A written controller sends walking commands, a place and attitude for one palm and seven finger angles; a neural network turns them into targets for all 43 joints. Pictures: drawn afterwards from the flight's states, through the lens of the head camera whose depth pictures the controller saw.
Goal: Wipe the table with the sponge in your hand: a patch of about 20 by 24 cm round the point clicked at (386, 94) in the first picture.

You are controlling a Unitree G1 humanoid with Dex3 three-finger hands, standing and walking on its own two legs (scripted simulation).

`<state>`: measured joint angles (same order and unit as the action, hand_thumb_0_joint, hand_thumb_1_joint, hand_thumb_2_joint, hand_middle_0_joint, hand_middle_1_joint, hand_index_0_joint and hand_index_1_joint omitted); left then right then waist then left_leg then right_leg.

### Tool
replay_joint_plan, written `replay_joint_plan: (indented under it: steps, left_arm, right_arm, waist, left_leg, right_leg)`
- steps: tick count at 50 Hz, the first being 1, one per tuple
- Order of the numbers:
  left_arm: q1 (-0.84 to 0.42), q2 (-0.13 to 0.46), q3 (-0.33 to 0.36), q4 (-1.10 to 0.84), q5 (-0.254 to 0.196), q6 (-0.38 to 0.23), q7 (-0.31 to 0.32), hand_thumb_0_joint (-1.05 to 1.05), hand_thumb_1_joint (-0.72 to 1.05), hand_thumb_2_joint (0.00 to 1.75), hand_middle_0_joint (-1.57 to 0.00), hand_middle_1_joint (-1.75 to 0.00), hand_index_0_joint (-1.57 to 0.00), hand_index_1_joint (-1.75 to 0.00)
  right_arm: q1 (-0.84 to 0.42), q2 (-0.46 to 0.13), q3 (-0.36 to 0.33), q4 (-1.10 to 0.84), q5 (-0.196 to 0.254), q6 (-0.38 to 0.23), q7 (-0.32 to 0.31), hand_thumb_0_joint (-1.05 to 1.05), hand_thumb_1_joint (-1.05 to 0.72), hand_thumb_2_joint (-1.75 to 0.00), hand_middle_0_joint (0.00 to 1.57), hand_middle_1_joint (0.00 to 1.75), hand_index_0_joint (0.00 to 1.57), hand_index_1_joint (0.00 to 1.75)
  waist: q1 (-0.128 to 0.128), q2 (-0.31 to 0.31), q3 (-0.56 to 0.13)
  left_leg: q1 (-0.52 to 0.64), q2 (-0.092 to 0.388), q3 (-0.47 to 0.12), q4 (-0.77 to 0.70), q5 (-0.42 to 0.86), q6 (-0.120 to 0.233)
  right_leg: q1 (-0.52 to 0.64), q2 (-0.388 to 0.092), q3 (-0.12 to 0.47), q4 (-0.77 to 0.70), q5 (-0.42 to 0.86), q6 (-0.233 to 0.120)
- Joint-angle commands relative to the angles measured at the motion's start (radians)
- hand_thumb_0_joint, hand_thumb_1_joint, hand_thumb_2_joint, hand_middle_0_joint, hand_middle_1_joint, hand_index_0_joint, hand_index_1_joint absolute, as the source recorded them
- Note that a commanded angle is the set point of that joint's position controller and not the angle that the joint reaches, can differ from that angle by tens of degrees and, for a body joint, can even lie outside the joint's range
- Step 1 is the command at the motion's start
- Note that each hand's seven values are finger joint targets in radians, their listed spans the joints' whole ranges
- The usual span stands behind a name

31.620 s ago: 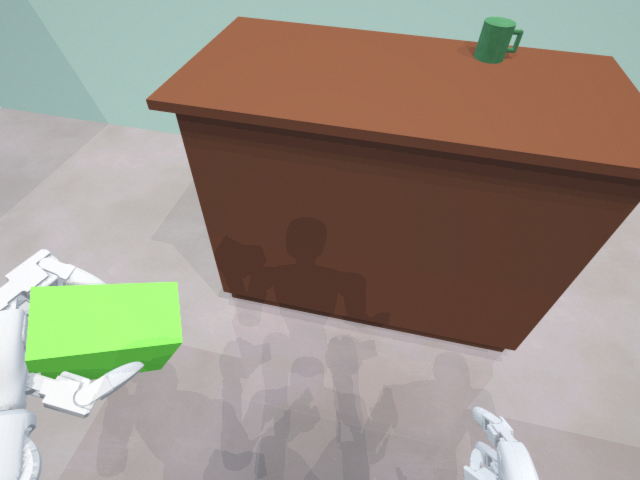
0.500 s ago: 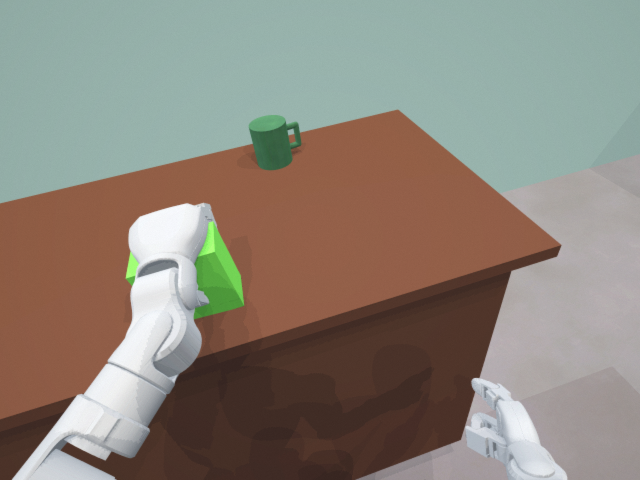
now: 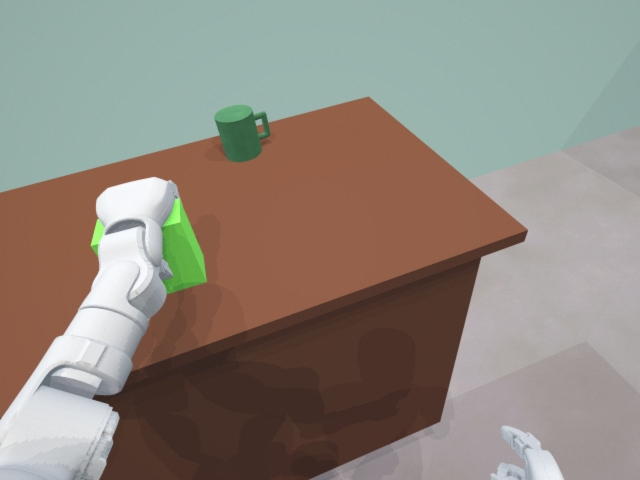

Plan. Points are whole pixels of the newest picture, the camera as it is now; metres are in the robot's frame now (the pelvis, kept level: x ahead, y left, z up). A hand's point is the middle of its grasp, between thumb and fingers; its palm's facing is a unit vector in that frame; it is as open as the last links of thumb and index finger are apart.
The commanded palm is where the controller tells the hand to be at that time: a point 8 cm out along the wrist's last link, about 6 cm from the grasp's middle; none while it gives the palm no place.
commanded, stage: wipe forward along the third lane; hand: left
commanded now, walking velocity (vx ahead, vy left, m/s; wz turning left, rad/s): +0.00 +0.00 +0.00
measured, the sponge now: (159, 261) +0.37 +0.26 +0.11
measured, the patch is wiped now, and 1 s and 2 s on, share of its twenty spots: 0.75 1.00 1.00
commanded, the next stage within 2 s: wipe back along the third lane in 0.88 s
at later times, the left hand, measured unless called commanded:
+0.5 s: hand (151, 216) +0.43 +0.27 +0.15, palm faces -0.07 +0.02 -1.00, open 10.1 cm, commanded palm +0.41 +0.28 +0.17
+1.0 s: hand (147, 197) +0.47 +0.30 +0.15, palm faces -0.07 +0.01 -1.00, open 10.0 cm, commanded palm +0.45 +0.30 +0.17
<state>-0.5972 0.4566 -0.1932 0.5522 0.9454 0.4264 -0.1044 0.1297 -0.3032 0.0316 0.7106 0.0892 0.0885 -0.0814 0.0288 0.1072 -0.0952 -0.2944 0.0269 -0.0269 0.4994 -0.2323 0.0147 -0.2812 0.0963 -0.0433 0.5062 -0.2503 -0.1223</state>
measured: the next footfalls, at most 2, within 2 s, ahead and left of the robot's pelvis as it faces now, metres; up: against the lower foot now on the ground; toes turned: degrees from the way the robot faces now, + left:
none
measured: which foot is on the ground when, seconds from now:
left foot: down 0.00-1.00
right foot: down 0.00-1.00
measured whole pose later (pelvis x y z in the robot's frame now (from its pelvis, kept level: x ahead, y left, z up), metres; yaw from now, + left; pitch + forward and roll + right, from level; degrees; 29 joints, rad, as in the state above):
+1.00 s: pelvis +0.02 +0.05 +0.00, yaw -1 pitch +8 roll +0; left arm -0.92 0.49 -0.16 0.99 1.00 0.29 -0.02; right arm 0.23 -0.29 0.02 0.73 0.09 0.12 -0.07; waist -0.04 0.07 -0.13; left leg -0.39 -0.02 -0.03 0.49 -0.23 0.01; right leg -0.36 0.07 0.00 0.45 -0.23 -0.05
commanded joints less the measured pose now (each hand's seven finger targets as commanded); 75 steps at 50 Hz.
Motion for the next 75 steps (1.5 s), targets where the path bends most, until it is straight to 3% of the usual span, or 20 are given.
replay_joint_plan:
  steps: [1,8,15,18,25,28,31,34,37,39,42,47,48,51,55,58,64,68,74,75]
  left_arm:
    - [-0.22,0.179,0.056,0.036,0.022,-0.038,0.02,0.0,0.1,1.3,-1.2,-1.6,-1.2,-1.6]
    - [-0.289,0.261,0.103,0.118,0.02,-0.078,0.036,0.0,0.1,1.3,-1.2,-1.6,-1.2,-1.6]
    - [-0.356,0.283,0.105,0.201,0.038,-0.105,0.049,0.0,0.1,1.3,-1.2,-1.6,-1.2,-1.6]
    - [-0.374,0.278,0.103,0.233,0.039,-0.114,0.057,0.0,0.1,1.3,-1.2,-1.6,-1.2,-1.6]
    - [-0.41,0.26,0.094,0.266,0.047,-0.133,0.074,0.0,0.1,1.3,-1.2,-1.6,-1.2,-1.6]
    - [-0.457,0.265,0.087,0.298,0.049,-0.127,0.084,0.0,0.1,1.3,-1.2,-1.6,-1.2,-1.6]
    - [-0.486,0.275,0.089,0.335,0.058,-0.125,0.091,0.0,0.1,1.3,-1.2,-1.6,-1.2,-1.6]
    - [-0.556,0.241,0.059,0.326,0.063,-0.127,0.091,0.0,0.1,1.3,-1.2,-1.6,-1.2,-1.6]
    - [-0.541,0.26,0.076,0.365,0.069,-0.123,0.096,0.0,0.1,1.3,-1.2,-1.6,-1.2,-1.6]
    - [-0.556,0.225,0.06,0.352,0.066,-0.132,0.093,0.0,0.1,1.3,-1.2,-1.6,-1.2,-1.6]
    - [-0.564,0.207,0.045,0.379,0.071,-0.128,0.1,0.0,0.1,1.3,-1.2,-1.6,-1.2,-1.6]
    - [-0.579,0.243,0.078,0.415,0.077,-0.123,0.111,0.0,0.1,1.3,-1.2,-1.6,-1.2,-1.6]
    - [-0.597,0.211,0.05,0.408,0.077,-0.124,0.111,0.0,0.1,1.3,-1.2,-1.6,-1.2,-1.6]
    - [-0.501,0.196,0.069,0.39,0.073,-0.123,0.112,0.0,0.1,1.3,-1.2,-1.6,-1.2,-1.6]
    - [-0.462,0.088,0.009,0.31,0.048,-0.106,0.113,0.0,0.1,1.3,-1.2,-1.6,-1.2,-1.6]
    - [-0.374,0.056,0.016,0.236,0.023,-0.07,0.131,0.0,0.1,1.3,-1.2,-1.6,-1.2,-1.6]
    - [-0.293,-0.062,-0.044,0.089,-0.039,0.056,0.135,0.0,0.1,1.3,-1.2,-1.6,-1.2,-1.6]
    - [-0.27,-0.087,-0.075,0.027,-0.046,0.156,0.116,0.0,0.1,1.3,-1.2,-1.6,-1.2,-1.6]
    - [-0.15,-0.15,-0.117,-0.144,-0.056,0.203,0.064,0.0,0.1,1.3,-1.2,-1.6,-1.2,-1.6]
    - [-0.11,-0.126,-0.106,-0.152,-0.048,0.205,0.062,0.0,0.1,1.3,-1.2,-1.6,-1.2,-1.6]
  right_arm:
    - [-0.125,-0.1,-0.037,-0.157,-0.003,-0.041,-0.005,0.0,-0.9,-0.9,0.2,0.3,0.2,0.3]
    - [-0.081,-0.113,-0.046,-0.137,-0.005,-0.03,-0.009,0.0,-0.9,-0.9,0.2,0.3,0.2,0.3]
    - [-0.046,-0.114,-0.05,-0.132,0.001,-0.025,-0.008,0.0,-0.9,-0.9,0.2,0.3,0.2,0.3]
    - [-0.029,-0.114,-0.052,-0.127,-0.001,-0.025,-0.009,0.0,-0.9,-0.9,0.2,0.3,0.2,0.3]
    - [-0.003,-0.116,-0.053,-0.126,-0.001,-0.016,-0.004,0.0,-0.9,-0.9,0.2,0.3,0.2,0.3]
    - [0.0,-0.116,-0.049,-0.119,0.001,-0.015,-0.006,0.0,-0.9,-0.9,0.2,0.3,0.2,0.3]
    - [0.011,-0.118,-0.049,-0.111,0.001,-0.015,-0.007,0.0,-0.9,-0.9,0.2,0.3,0.2,0.3]
    - [0.014,-0.113,-0.048,-0.113,0.0,-0.016,-0.005,0.0,-0.9,-0.9,0.2,0.3,0.2,0.3]
    - [0.033,-0.118,-0.049,-0.105,-0.004,-0.012,-0.004,0.0,-0.9,-0.9,0.2,0.3,0.2,0.3]
    - [0.031,-0.113,-0.051,-0.112,-0.005,-0.013,-0.001,0.0,-0.9,-0.9,0.2,0.3,0.2,0.3]
    - [0.039,-0.116,-0.05,-0.106,-0.004,-0.007,0.0,0.0,-0.9,-0.9,0.2,0.3,0.2,0.3]
    - [0.061,-0.123,-0.053,-0.091,-0.01,-0.005,0.001,0.0,-0.9,-0.9,0.2,0.3,0.2,0.3]
    - [0.057,-0.12,-0.052,-0.095,-0.009,-0.006,0.003,0.0,-0.9,-0.9,0.2,0.3,0.2,0.3]
    - [0.052,-0.118,-0.059,-0.104,-0.011,0.0,0.009,0.0,-0.9,-0.9,0.2,0.3,0.2,0.3]
    - [0.013,-0.109,-0.057,-0.121,-0.002,0.003,0.019,0.0,-0.9,-0.9,0.2,0.3,0.2,0.3]
    - [-0.016,-0.105,-0.06,-0.135,-0.001,0.003,0.031,0.0,-0.9,-0.9,0.2,0.3,0.2,0.3]
    - [-0.123,-0.093,-0.048,-0.161,0.011,0.012,0.051,0.0,-0.9,-0.9,0.2,0.3,0.2,0.3]
    - [-0.167,-0.091,-0.04,-0.167,0.011,0.03,0.062,0.0,-0.9,-0.9,0.2,0.3,0.2,0.3]
    - [-0.236,-0.076,-0.027,-0.22,0.011,0.047,0.083,0.0,-0.9,-0.9,0.2,0.3,0.2,0.3]
    - [-0.233,-0.081,-0.023,-0.214,0.01,0.049,0.087,0.0,-0.9,-0.9,0.2,0.3,0.2,0.3]
  waist:
    - [-0.007,-0.229,-0.098]
    - [-0.019,-0.239,-0.106]
    - [-0.028,-0.218,-0.12]
    - [-0.032,-0.218,-0.136]
    - [-0.039,-0.214,-0.164]
    - [-0.054,-0.218,-0.12]
    - [-0.054,-0.202,-0.138]
    - [-0.069,-0.172,-0.16]
    - [-0.066,-0.193,-0.175]
    - [-0.063,-0.174,-0.195]
    - [-0.076,-0.189,-0.153]
    - [-0.071,-0.199,-0.183]
    - [-0.079,-0.184,-0.174]
    - [-0.048,-0.182,-0.223]
    - [-0.045,-0.166,-0.182]
    - [-0.019,-0.171,-0.204]
    - [-0.006,-0.177,-0.185]
    - [-0.006,-0.169,-0.189]
    - [0.005,-0.189,-0.221]
    - [0.009,-0.179,-0.219]
  left_leg:
    - [-0.07,-0.067,0.025,0.001,0.032,0.027]
    - [-0.135,-0.068,0.017,0.028,-0.007,0.023]
    - [-0.139,-0.069,0.018,0.009,-0.004,0.034]
    - [-0.148,-0.066,0.019,0.017,-0.007,0.031]
    - [-0.121,-0.069,0.025,-0.007,0.026,0.042]
    - [-0.128,-0.068,0.027,-0.019,-0.007,0.041]
    - [-0.12,-0.068,0.026,-0.028,-0.008,0.041]
    - [-0.098,-0.068,0.025,-0.039,0.012,0.042]
    - [-0.095,-0.066,0.03,-0.038,0.023,0.042]
    - [-0.079,-0.067,0.024,-0.045,0.056,0.042]
    - [-0.075,-0.064,0.026,-0.052,0.035,0.043]
    - [-0.061,-0.062,0.023,-0.056,0.075,0.041]
    - [-0.056,-0.062,0.023,-0.057,0.077,0.041]
    - [-0.021,-0.058,0.026,-0.057,0.135,0.041]
    - [0.021,-0.05,0.015,-0.075,0.156,0.04]
    - [0.052,-0.048,0.011,-0.074,0.185,0.038]
    - [0.094,-0.037,-0.005,-0.087,0.243,0.033]
    - [0.123,-0.037,-0.001,-0.077,0.272,0.028]
    - [0.151,-0.029,-0.011,-0.04,0.404,0.024]
    - [0.161,-0.026,-0.013,-0.029,0.427,0.02]
  right_leg:
    - [0.083,-0.121,0.209,-0.154,0.107,0.094]
    - [0.092,-0.141,0.258,-0.154,0.103,0.108]
    - [0.063,-0.118,0.207,-0.147,0.054,0.101]
    - [0.071,-0.128,0.224,-0.152,0.067,0.103]
    - [0.07,-0.103,0.159,-0.134,0.139,0.099]
    - [0.033,-0.101,0.155,-0.155,0.07,0.102]
    - [0.025,-0.093,0.138,-0.156,0.038,0.099]
    - [0.024,-0.09,0.122,-0.153,0.081,0.094]
    - [0.044,-0.088,0.114,-0.149,0.108,0.096]
    - [0.05,-0.084,0.1,-0.141,0.16,0.089]
    - [0.014,-0.079,0.087,-0.149,0.116,0.092]
    - [0.026,-0.073,0.073,-0.139,0.162,0.087]
    - [0.016,-0.073,0.069,-0.139,0.169,0.086]
    - [0.056,-0.069,0.064,-0.131,0.226,0.078]
    - [0.028,-0.062,0.045,-0.135,0.211,0.071]
    - [0.043,-0.056,0.035,-0.132,0.22,0.065]
    - [0.047,-0.055,0.012,-0.122,0.253,0.059]
    - [0.06,-0.054,0.002,-0.107,0.281,0.058]
    - [0.106,-0.06,-0.005,-0.062,0.41,0.055]
    - [0.102,-0.057,-0.006,-0.047,0.42,0.055]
